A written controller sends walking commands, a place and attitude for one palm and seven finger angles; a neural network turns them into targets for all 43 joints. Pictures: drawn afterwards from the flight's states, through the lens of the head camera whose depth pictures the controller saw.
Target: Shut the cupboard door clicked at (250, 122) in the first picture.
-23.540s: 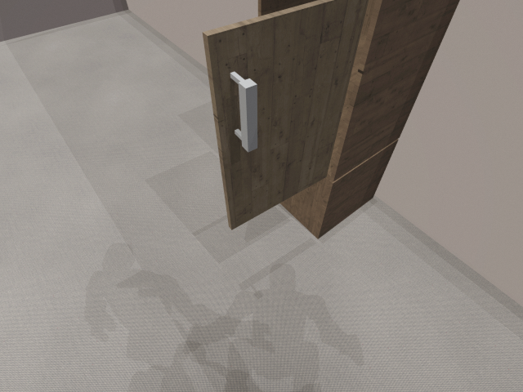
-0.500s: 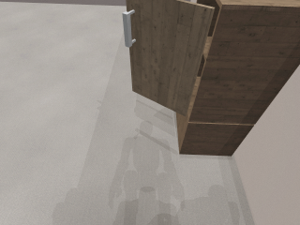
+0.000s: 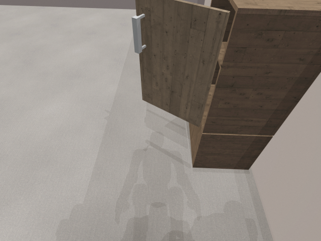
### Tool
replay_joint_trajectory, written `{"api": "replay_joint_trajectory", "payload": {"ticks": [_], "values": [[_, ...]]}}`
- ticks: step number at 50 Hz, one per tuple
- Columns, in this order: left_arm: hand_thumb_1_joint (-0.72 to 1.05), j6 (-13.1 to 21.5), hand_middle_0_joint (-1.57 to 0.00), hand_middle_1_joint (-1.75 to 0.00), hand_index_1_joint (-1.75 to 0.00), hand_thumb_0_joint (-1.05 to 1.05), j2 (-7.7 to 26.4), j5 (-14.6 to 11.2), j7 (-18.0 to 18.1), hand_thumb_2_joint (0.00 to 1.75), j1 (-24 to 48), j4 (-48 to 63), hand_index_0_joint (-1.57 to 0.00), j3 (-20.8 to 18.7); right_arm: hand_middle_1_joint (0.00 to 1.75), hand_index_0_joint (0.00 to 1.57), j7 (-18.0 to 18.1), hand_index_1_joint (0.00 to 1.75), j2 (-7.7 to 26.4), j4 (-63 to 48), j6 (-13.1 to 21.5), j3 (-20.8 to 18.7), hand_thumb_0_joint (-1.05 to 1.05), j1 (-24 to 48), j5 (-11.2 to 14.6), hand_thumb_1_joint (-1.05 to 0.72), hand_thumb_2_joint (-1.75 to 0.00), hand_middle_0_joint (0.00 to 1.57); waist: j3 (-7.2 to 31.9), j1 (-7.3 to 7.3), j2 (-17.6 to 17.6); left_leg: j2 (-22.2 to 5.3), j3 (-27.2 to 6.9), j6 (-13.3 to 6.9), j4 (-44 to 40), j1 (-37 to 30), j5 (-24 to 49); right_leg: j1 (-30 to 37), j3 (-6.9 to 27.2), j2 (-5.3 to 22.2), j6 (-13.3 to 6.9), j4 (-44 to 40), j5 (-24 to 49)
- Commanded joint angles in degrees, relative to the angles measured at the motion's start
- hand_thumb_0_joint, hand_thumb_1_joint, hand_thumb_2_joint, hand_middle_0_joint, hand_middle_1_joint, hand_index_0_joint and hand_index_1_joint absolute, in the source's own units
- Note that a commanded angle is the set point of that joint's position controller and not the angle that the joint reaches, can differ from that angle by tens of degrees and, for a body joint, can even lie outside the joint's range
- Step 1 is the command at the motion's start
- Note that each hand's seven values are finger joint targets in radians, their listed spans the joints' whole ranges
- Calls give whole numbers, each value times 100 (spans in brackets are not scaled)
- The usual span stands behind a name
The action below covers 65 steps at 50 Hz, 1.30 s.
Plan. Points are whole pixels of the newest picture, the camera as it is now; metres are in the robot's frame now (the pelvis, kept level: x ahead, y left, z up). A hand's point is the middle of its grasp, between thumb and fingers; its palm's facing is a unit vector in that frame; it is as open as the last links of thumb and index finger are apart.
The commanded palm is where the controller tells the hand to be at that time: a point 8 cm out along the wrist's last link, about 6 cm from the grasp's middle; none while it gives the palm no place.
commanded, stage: walk to a spot facing it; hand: left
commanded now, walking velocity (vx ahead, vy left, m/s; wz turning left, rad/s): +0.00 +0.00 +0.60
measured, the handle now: (140, 33) +0.92 +0.14 +0.09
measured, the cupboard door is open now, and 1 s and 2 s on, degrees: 58 58 58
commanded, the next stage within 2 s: none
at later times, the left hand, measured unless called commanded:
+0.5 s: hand out of the picture +0.01 +0.24 -0.19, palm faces +0.24 -0.94 -0.25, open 7.4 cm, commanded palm none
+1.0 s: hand out of the picture -0.03 +0.18 -0.16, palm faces +0.52 -0.80 -0.29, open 7.4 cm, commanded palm none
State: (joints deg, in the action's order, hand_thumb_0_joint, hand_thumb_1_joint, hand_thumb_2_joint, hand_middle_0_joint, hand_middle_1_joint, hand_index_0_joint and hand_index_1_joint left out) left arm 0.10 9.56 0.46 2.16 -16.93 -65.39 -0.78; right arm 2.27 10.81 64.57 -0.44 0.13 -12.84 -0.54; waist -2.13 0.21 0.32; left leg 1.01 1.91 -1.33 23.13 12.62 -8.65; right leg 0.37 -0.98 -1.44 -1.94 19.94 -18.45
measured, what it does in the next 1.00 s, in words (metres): steps on the spot, turning left: right foot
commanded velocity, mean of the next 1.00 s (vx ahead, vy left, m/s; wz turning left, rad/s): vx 0.00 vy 0.00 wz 0.60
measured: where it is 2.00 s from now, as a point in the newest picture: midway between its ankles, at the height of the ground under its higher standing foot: outside the picture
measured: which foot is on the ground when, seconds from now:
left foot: down 0.00-0.78, up 0.80-1.00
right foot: down 0.00-0.36, up 0.38-0.76, down 0.78-1.00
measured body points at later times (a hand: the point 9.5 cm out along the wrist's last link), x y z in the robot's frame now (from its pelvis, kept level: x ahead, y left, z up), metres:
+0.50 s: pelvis -0.01 +0.03 -0.02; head +0.04 +0.05 +0.43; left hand +0.00 +0.29 -0.17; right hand +0.08 -0.21 -0.16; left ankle +0.03 +0.12 -0.74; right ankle -0.03 -0.12 -0.68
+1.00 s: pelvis +0.02 -0.04 +0.00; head +0.08 -0.02 +0.44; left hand -0.05 +0.22 -0.14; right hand +0.22 -0.22 -0.15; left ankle -0.06 +0.08 -0.68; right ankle +0.05 -0.14 -0.74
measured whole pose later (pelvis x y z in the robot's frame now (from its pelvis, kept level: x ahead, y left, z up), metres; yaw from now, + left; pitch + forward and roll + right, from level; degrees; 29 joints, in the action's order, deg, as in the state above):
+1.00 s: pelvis +0.02 -0.04 +0.00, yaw +34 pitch +1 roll +3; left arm -1.4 11.7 1.7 1.8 -11.3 -50.4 -2.9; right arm -1.4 14.6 51.1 -4.6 -4.8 -10.1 -0.9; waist -6.9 2.1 0.4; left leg 0.0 1.3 3.2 55.1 27.0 -24.6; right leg -12.1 -7.7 6.0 -0.2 30.6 -18.7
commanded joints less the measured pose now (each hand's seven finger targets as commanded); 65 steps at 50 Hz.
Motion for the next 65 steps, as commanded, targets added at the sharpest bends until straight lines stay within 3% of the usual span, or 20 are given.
{"api": "replay_joint_trajectory", "payload": {"ticks": [1,8,13,17,18,19,20,22,27,36,37,39,40,43,52,55,56,57,58,65], "values": [[90,53,-20,-30,-30,0,661,5,20,90,-417,131,-20,-94,30,20,11,30,657,-197,45,-111,0,-228,-19,-90,-90,20,-335,35,-79,-671,-673,-75,-247,-463,760,-977,420,710,-41,-431,917],[90,-74,-20,-30,-30,0,887,40,68,90,-449,427,-20,-315,30,20,-50,30,566,-508,-102,-205,0,-172,-28,-90,-90,20,-200,-59,361,-365,-540,-12,807,620,727,-572,306,1246,-292,158,1539],[90,-76,-20,-30,-30,0,1076,144,110,90,-58,831,-20,-438,30,20,-129,30,523,-917,-227,-357,0,144,-45,-90,-90,20,-556,-46,802,-347,-113,185,3078,1703,-2119,-444,470,2310,-1009,285,3795],[90,-52,-20,-30,-30,0,1277,42,50,90,127,1100,-20,-518,30,20,-194,30,625,-858,-157,-369,0,-733,-106,-90,-90,20,5,420,-143,-308,-7,16,698,-32,567,-927,-630,1609,-117,2586,3864],[90,-79,-20,-30,-30,0,969,-34,10,90,-14,1247,-20,-486,30,20,-169,30,1091,-863,-95,-459,0,-1045,-154,-90,-90,20,230,428,-1793,-1531,-2107,-696,179,-709,2965,-2214,-883,728,382,3986,1048],[90,-112,-20,-30,-30,0,853,-42,27,90,251,1460,-20,-387,30,20,-109,30,1352,-839,-120,-499,0,-1209,-101,-90,-90,20,411,457,-2038,-2251,-3156,-1268,-333,-676,3901,-2624,-254,344,392,4744,-1950],[90,-167,-20,-30,-30,0,921,18,29,90,292,1527,-20,-431,30,20,-120,30,1418,-869,-155,-536,0,-1008,-121,-90,-90,20,437,378,-1187,-2273,-2818,-1277,-560,-241,1545,-2416,165,540,280,4862,-1897],[90,-211,-20,-30,-30,0,890,80,-27,90,674,1555,-20,-492,30,20,-99,30,1293,-1168,-131,-518,0,-440,-163,-90,-90,20,-81,264,-974,-1794,-2870,-887,-991,764,-1201,-2632,231,621,311,4741,-1114],[90,-171,-20,-30,-30,0,719,87,-107,90,664,1653,-20,-451,30,20,-77,30,1296,-1294,-86,-547,0,-224,-163,-90,-90,20,307,138,-416,-1360,-2302,-802,-707,239,-294,-2682,157,434,458,3657,-607],[90,-152,-20,-30,-30,0,939,65,-72,90,221,1821,-20,-481,30,20,-171,30,1286,-1631,-235,-707,0,225,-122,-90,-90,20,537,-112,-1096,-721,-2368,-468,-268,928,-406,-1117,-66,-10,457,1244,-65],[90,-121,-20,-30,-30,0,1097,75,-54,90,-15,1772,-20,-538,30,20,-188,30,1147,-1693,-251,-702,0,329,-83,-90,-90,20,517,-252,-770,-435,-2181,-232,11,1464,-871,-492,93,210,372,416,144],[90,-60,-20,-30,-30,0,1882,200,20,90,238,1958,-20,-635,30,20,-232,30,697,-1856,-229,-675,0,331,-48,-90,-90,20,180,-295,1502,566,-650,423,3163,2611,-2371,-807,2845,2852,-663,-1036,-599],[90,-76,-20,-30,-30,0,1660,148,43,90,665,2038,-20,-541,30,20,-273,30,924,-1808,-261,-708,0,280,-118,-90,-90,20,-63,-51,834,158,-869,324,4180,2277,-2243,-1672,2239,2811,-798,-918,-603],[90,-2,-20,-30,-30,0,1172,126,41,90,1188,2151,-20,-443,30,20,-364,30,779,-1663,-300,-655,0,-44,-98,-90,-90,20,41,338,970,-141,-498,442,4708,2213,-1594,-1295,779,1945,-642,-61,1674],[90,-7,-20,-30,-30,0,1558,144,4,90,-27,1787,-20,-601,30,20,-399,30,555,-1927,-216,-431,0,661,-19,-90,-90,20,423,-219,1202,-61,395,361,1711,1175,-1516,-123,-137,2066,-413,970,4177],[90,-37,-20,-30,-30,0,1410,61,-33,90,103,1871,-20,-585,30,20,-381,30,993,-1723,-123,-538,0,-96,-62,-90,-90,20,886,223,362,-373,-26,141,190,-743,645,-1192,-706,1806,139,2323,3057],[90,-57,-20,-30,-30,0,1012,17,-72,90,62,2062,-20,-499,30,20,-325,30,1638,-1668,-69,-691,0,-438,-109,-90,-90,20,1202,395,-1454,-1916,-1946,-553,158,-1900,2998,-2810,-939,1004,574,3548,-244],[90,-105,-20,-30,-30,0,863,56,-54,90,530,2274,-20,-370,30,20,-262,30,1851,-1525,-121,-749,0,-811,-64,-90,-90,20,1154,601,-1758,-2506,-2499,-1187,121,-1890,4676,-3400,-403,743,601,4272,-2098],[90,-138,-20,-30,-30,0,988,82,-40,90,767,2356,-20,-389,30,20,-236,30,1728,-1474,-154,-683,0,-844,-98,-90,-90,20,891,582,-999,-2414,-2020,-1230,123,-1495,3399,-3289,-94,879,511,4513,-1815],[90,-94,-20,-30,-30,0,903,86,-305,90,916,2096,-20,-450,30,20,-166,30,1457,-1699,-27,-588,0,-5,-152,-90,-90,20,182,242,-1043,-1287,-1848,-789,-586,-366,-1157,-3131,-146,632,555,3315,-724]]}}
